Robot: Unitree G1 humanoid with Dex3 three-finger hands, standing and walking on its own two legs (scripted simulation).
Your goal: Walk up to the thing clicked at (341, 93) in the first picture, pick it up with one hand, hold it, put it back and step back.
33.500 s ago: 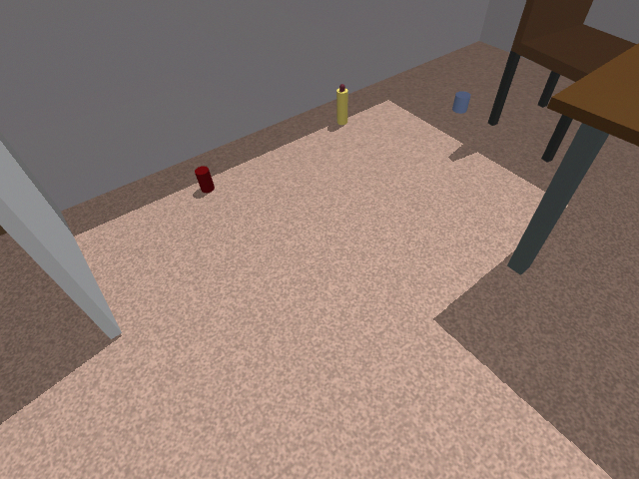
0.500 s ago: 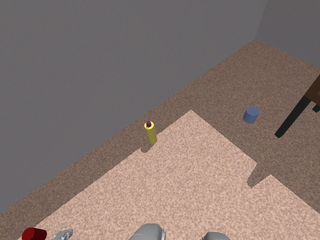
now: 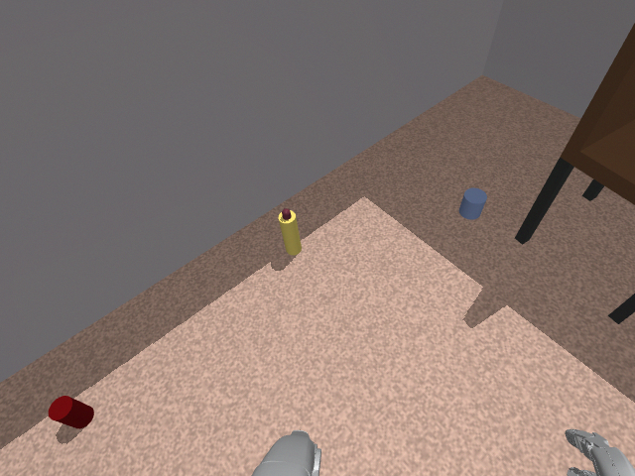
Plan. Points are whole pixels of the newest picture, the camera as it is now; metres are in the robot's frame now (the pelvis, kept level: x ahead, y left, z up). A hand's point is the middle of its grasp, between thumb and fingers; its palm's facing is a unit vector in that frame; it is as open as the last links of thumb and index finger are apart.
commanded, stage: step back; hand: left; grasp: from the side
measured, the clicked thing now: (289, 230) +0.95 +0.23 -0.64
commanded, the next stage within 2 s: stand in 1.10 s
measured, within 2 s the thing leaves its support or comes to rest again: neither
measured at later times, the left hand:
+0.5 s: hand out of the picture +0.01 +0.27 -0.13, palm faces +0.07 -0.92 -0.40, open 7.4 cm
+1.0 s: hand out of the picture +0.06 +0.29 -0.14, palm faces +0.07 -0.93 -0.36, open 7.4 cm
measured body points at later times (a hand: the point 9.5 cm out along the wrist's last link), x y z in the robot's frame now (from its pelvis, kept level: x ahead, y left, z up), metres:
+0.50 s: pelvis -0.03 -0.01 +0.01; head -0.03 -0.01 +0.46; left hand +0.01 +0.32 -0.11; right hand +0.05 -0.31 -0.12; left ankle -0.04 +0.13 -0.71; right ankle -0.01 -0.11 -0.72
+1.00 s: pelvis +0.01 +0.02 +0.01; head +0.03 +0.04 +0.46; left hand +0.06 +0.34 -0.12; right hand +0.16 -0.25 -0.11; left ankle +0.03 +0.15 -0.72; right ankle -0.01 -0.11 -0.72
